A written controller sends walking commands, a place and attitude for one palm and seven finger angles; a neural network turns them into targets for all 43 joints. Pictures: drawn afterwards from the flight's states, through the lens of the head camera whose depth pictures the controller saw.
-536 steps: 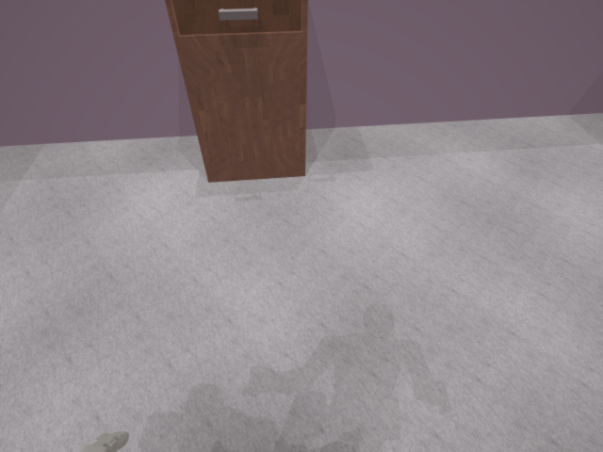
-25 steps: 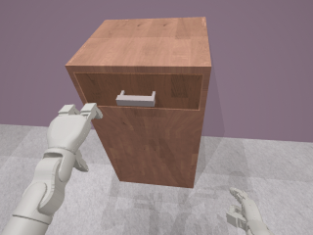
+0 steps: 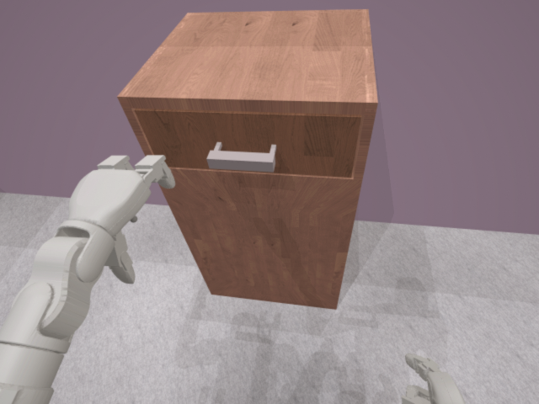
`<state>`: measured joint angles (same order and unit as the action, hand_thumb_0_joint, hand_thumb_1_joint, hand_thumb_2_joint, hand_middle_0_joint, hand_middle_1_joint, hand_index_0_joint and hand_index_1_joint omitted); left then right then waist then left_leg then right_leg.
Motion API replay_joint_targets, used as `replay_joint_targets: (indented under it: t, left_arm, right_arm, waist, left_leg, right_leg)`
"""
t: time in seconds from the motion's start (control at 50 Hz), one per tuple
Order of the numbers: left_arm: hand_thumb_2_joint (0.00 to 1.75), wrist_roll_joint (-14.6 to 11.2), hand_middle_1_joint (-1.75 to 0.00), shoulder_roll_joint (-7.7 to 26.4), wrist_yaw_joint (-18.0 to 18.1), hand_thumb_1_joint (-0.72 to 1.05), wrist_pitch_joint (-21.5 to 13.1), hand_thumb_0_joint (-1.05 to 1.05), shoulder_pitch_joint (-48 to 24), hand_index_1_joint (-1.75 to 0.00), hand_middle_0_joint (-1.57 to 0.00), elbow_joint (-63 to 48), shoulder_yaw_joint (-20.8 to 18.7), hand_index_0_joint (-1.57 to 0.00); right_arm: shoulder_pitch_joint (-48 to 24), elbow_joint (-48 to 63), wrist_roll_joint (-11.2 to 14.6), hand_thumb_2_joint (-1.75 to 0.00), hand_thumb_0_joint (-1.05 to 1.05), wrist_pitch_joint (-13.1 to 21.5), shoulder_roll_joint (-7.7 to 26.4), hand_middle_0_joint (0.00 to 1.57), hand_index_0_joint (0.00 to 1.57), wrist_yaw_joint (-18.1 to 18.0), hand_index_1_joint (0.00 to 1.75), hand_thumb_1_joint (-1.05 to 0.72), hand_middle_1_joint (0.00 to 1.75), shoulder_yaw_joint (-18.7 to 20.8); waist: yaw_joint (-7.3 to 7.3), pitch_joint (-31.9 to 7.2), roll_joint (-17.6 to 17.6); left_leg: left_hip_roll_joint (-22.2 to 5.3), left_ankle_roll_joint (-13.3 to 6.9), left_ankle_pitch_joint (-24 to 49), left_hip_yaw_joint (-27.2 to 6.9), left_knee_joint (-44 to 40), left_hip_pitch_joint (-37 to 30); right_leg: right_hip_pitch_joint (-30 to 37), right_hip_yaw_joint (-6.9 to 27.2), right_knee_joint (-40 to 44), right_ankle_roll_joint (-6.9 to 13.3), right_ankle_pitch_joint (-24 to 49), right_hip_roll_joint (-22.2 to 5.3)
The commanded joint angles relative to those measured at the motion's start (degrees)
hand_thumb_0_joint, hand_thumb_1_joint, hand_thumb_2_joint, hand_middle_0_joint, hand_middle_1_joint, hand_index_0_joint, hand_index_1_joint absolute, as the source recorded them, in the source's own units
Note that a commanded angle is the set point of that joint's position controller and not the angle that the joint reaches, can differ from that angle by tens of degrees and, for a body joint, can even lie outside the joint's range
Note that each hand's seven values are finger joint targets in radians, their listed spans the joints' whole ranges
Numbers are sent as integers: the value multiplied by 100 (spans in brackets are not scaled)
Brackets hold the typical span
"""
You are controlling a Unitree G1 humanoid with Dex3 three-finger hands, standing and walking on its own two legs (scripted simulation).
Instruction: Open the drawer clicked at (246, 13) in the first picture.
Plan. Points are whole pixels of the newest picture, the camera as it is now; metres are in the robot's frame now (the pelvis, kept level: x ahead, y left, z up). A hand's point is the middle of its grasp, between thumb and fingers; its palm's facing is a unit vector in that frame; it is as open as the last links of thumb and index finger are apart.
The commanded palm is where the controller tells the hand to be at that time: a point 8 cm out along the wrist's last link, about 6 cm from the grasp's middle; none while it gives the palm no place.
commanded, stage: raise the hand with hooked fingers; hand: left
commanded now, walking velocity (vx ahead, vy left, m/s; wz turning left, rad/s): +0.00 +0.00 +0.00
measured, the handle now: (243, 154) +0.57 +0.15 +0.03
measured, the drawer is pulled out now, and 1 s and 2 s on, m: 0.00 0.00 0.00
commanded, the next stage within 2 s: move the hooked fingers above the handle in 0.12 s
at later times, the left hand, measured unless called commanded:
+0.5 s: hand (170, 213) +0.33 +0.20 +0.12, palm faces +0.00 -0.04 -1.00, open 13.9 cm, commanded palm +0.32 +0.21 +0.19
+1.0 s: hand (194, 181) +0.41 +0.18 +0.11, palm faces +0.05 -0.06 -1.00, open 13.9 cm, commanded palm +0.39 +0.20 +0.17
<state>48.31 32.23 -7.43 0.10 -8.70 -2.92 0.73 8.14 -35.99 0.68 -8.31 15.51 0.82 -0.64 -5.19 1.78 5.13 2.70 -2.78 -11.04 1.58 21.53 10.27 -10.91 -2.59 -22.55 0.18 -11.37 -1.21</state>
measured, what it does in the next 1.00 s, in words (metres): stands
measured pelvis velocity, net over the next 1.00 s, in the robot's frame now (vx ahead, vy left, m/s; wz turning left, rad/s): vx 0.02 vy -0.02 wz -0.01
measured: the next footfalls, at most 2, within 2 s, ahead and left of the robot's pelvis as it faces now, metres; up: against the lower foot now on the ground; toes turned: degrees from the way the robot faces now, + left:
none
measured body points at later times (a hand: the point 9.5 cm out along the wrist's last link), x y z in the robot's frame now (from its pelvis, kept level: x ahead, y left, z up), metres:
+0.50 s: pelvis -0.01 -0.03 +0.00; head +0.01 -0.07 +0.45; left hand +0.33 +0.20 +0.17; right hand +0.19 -0.25 -0.11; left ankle +0.00 +0.09 -0.74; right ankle +0.01 -0.12 -0.74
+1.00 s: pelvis +0.02 -0.02 +0.00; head +0.05 -0.05 +0.44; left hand +0.40 +0.19 +0.16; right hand +0.16 -0.27 -0.14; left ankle +0.00 +0.09 -0.74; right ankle +0.01 -0.12 -0.74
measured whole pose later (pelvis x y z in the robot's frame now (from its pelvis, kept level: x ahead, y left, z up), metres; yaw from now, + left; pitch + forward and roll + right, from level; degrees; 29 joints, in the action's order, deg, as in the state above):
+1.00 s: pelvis +0.02 -0.02 +0.00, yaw -1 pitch +5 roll +1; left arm 52.6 28.0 1.8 -3.3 -26.1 20.3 6.0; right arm 10.4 -38.3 2.0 -7.8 15.3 -1.6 1.5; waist -2.5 -1.5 3.7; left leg 1.2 -1.3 -13.9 1.8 25.3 16.2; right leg -17.4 -2.4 -27.1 1.8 -14.5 0.2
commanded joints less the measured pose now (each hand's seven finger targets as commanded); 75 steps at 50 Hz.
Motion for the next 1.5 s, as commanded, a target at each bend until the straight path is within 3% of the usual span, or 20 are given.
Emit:
replay_joint_targets:
  t: [0.0,0.06,0.12,0.2,0.24,0.3,0.38,0.48,0.54,0.56,0.66,0.74,0.86,0.92,0.98,1.14,1.32,1.38,1.42,1.48]
  left_arm:
    - [30,8,-120,1394,615,-50,-348,0,-1771,-120,-30,-1509,-1031,-30]
    - [30,-14,-120,1444,806,-50,-271,0,-1724,-120,-30,-1206,-1191,-30]
    - [30,12,-120,1270,865,-50,-62,0,-1721,-120,-30,-723,-976,-30]
    - [30,84,-120,1099,715,-50,160,0,-1809,-120,-30,-691,-634,-30]
    - [30,146,-120,965,604,-50,220,0,-2136,-120,-30,-479,-348,-30]
    - [30,189,-120,1118,471,-50,115,0,-2464,-120,-30,-92,-370,-30]
    - [30,226,-120,1237,507,-50,-226,0,-3179,-120,-30,-31,-391,-30]
    - [30,211,-120,1540,795,-50,-448,0,-3358,-120,-30,543,-841,-30]
    - [30,202,-120,1237,869,-50,-333,0,-3301,-120,-30,926,-622,-30]
    - [30,219,-120,1361,881,-50,-273,0,-3203,-120,-30,1029,-789,-30]
    - [30,309,-120,809,708,-50,-68,0,-3326,-120,-30,1109,-100,-30]
    - [30,304,-120,1093,653,-50,-236,0,-3503,-120,-30,722,-282,-30]
    - [30,292,-120,1331,1018,-50,-468,0,-3835,-120,-30,901,-665,-30]
    - [30,415,-120,1074,1264,-50,-310,0,-4045,-120,-30,1395,-458,-30]
    - [30,541,-120,891,1349,-50,-95,0,-4180,-120,-30,1423,-223,-30]
    - [30,578,-120,179,939,-50,302,0,-4694,-120,-30,1826,658,-30]
    - [30,711,-120,428,1437,-50,-84,0,-5533,-120,-30,2078,233,-30]
    - [30,822,-120,369,1655,-50,171,0,-5483,-120,-30,2908,193,-30]
    - [30,904,-120,193,1714,-50,397,0,-5762,-120,-30,3519,417,-30]
    - [30,998,-120,165,1651,-50,588,0,-6164,-120,-30,3933,559,-30]
  right_arm:
    - [-836,883,-34,-90,0,389,541,20,20,-33,30,-90,30,216]
    - [-892,812,19,-90,0,414,563,20,20,-36,30,-90,30,213]
    - [-911,719,58,-90,0,346,570,20,20,-57,30,-90,30,200]
    - [-1034,781,88,-90,0,322,567,20,20,-89,30,-90,30,181]
    - [-1056,768,89,-90,0,310,578,20,20,-147,30,-90,30,151]
    - [-965,704,84,-90,0,343,590,20,20,-242,30,-90,30,135]
    - [-900,706,66,-90,0,430,528,20,20,-320,30,-90,30,126]
    - [-704,581,62,-90,0,429,521,20,20,-338,30,-90,30,168]
    - [-651,578,82,-90,0,358,544,20,20,-308,30,-90,30,200]
    - [-653,604,106,-90,0,351,574,20,20,-284,30,-90,30,226]
    - [-608,712,127,-90,0,271,629,20,20,-244,30,-90,30,269]
    - [-439,728,97,-90,0,251,653,20,20,-276,30,-90,30,326]
    - [-225,562,99,-90,0,274,635,20,20,-296,30,-90,30,365]
    - [-149,454,120,-90,0,264,593,20,20,-272,30,-90,30,368]
    - [-141,469,116,-90,0,258,598,20,20,-207,30,-90,30,388]
    - [-62,551,161,-90,0,78,629,20,20,-192,30,-90,30,378]
    - [289,395,64,-90,0,107,521,20,20,-186,30,-90,30,406]
    - [309,283,75,-90,0,81,532,20,20,-164,30,-90,30,385]
    - [349,199,96,-90,0,55,566,20,20,-191,30,-90,30,368]
    - [462,183,106,-90,0,52,629,20,20,-227,30,-90,30,406]
  waist:
    - [-104,-1829,58]
    - [-98,-1642,-69]
    - [-46,-1323,-256]
    - [-7,-1400,-291]
    - [127,-1326,-447]
    - [216,-1210,-576]
    - [197,-1481,-383]
    - [104,-1712,-287]
    - [120,-1641,-380]
    - [87,-1701,-487]
    - [229,-1801,-632]
    - [205,-2268,-643]
    - [190,-2241,-440]
    - [241,-2036,-371]
    - [243,-2404,-312]
    - [503,-2255,-589]
    - [386,-2793,-219]
    - [396,-2484,-543]
    - [538,-2225,-756]
    - [632,-2491,-745]
  left_leg:
    - [-196,213,1674,-352,-163,-508]
    - [-164,191,1354,-305,-177,-316]
    - [-143,175,992,-203,-256,-113]
    - [-123,124,838,-146,-264,-155]
    - [-104,102,605,-130,-252,-112]
    - [-94,65,372,-94,-227,-43]
    - [-42,44,351,-104,-156,-86]
    - [-20,78,745,-77,-49,98]
    - [-35,88,888,-6,-16,218]
    - [-43,89,939,-9,-3,255]
    - [-48,41,1017,10,83,250]
    - [-11,-12,1284,-15,196,124]
    - [-31,40,1638,-51,277,140]
    - [-73,77,1564,-10,279,174]
    - [-95,101,1873,-19,350,11]
    - [-144,82,1902,-120,435,-160]
    - [-190,212,2735,-208,677,-331]
    - [-199,211,2391,-126,616,61]
    - [-186,168,1804,-54,545,341]
    - [-167,111,1626,-27,566,352]
  right_leg:
    - [669,121,62,240,807,166]
    - [618,168,119,234,693,194]
    - [514,165,194,202,457,138]
    - [600,207,209,187,348,107]
    - [464,218,271,150,206,92]
    - [403,249,363,122,8,76]
    - [457,316,345,124,-10,50]
    - [681,351,174,151,554,34]
    - [613,331,95,148,836,20]
    - [684,346,79,154,864,46]
    - [590,342,-12,147,1088,34]
    - [770,381,-181,124,1560,37]
    - [574,301,-283,180,1676,126]
    - [258,232,-311,199,1433,146]
    - [308,222,-404,222,1602,158]
    - [-79,153,-424,212,1536,179]
    - [-220,115,-710,281,1693,234]
    - [-259,85,-705,278,1608,246]
    - [-383,82,-648,252,1368,234]
    - [-336,145,-641,241,1329,215]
